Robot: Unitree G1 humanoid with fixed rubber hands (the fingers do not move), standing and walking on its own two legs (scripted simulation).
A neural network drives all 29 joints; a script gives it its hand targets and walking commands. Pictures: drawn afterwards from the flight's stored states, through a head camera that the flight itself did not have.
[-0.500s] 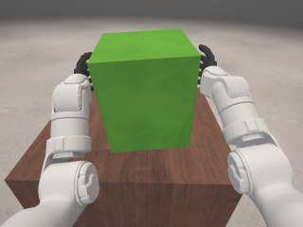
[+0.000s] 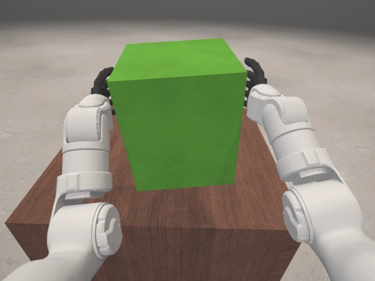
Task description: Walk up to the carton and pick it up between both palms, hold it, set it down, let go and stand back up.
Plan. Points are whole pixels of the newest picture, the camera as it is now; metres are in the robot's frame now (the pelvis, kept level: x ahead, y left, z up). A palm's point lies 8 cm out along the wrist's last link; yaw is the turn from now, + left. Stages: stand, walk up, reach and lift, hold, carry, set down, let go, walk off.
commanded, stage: hold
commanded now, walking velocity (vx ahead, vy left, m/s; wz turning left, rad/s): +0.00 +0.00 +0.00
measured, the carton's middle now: (180, 113) +0.40 +0.00 +0.24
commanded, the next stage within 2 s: none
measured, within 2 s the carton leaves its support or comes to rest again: neither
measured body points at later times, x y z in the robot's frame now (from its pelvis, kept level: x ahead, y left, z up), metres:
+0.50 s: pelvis +0.00 +0.00 +0.00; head -0.08 +0.01 +0.44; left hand +0.39 +0.15 +0.28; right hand +0.39 -0.15 +0.30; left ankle +0.02 +0.13 -0.75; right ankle +0.00 -0.12 -0.75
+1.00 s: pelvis +0.00 +0.00 +0.00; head -0.09 +0.01 +0.44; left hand +0.39 +0.15 +0.28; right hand +0.38 -0.15 +0.30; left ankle +0.02 +0.13 -0.75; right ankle +0.00 -0.12 -0.75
